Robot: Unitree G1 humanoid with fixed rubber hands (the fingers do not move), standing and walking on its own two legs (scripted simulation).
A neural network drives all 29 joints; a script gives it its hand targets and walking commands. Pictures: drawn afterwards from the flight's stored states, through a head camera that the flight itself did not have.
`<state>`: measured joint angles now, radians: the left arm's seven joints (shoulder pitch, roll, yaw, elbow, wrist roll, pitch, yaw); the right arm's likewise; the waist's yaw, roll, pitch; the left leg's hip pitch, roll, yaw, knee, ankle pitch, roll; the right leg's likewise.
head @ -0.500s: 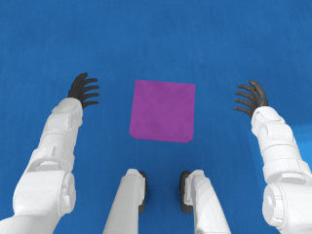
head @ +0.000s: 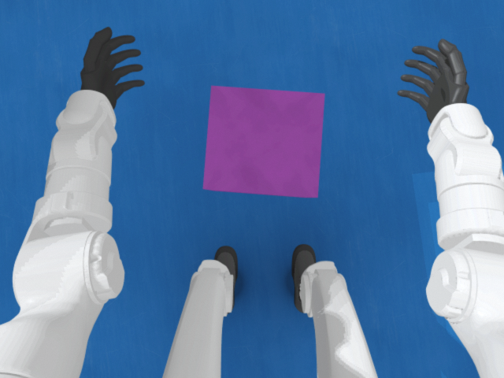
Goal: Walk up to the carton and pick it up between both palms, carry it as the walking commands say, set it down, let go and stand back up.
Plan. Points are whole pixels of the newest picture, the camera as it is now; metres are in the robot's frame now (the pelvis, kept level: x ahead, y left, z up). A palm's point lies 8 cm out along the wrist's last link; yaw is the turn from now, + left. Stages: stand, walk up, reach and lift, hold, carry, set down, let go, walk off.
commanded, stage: reach and lift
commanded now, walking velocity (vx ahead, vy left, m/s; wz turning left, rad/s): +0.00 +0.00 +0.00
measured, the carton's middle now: (263, 147) +0.50 +0.01 -0.55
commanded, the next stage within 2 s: none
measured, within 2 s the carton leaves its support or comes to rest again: neither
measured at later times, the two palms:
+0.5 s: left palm (141, 121) +0.50 +0.24 -0.25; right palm (397, 128) +0.49 -0.24 -0.25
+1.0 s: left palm (168, 138) +0.49 +0.23 -0.40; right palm (365, 144) +0.49 -0.23 -0.40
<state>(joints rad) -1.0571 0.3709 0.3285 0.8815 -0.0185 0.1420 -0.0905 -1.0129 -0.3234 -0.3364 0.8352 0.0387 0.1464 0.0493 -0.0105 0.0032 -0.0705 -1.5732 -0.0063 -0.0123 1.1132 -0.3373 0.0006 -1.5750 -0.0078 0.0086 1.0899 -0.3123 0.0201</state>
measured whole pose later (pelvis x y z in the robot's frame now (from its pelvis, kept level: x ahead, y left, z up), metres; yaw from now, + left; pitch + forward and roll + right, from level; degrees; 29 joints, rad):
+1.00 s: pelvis -0.04 +0.00 -0.25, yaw +0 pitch +42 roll -1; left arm -1.34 0.48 0.19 1.02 -0.16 0.12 0.01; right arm -1.30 -0.44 -0.21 1.01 0.20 0.11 -0.03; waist 0.00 -0.01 0.24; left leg -2.25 -0.02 -0.02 2.09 -0.57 -0.01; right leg -2.25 0.02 0.02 2.06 -0.54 0.03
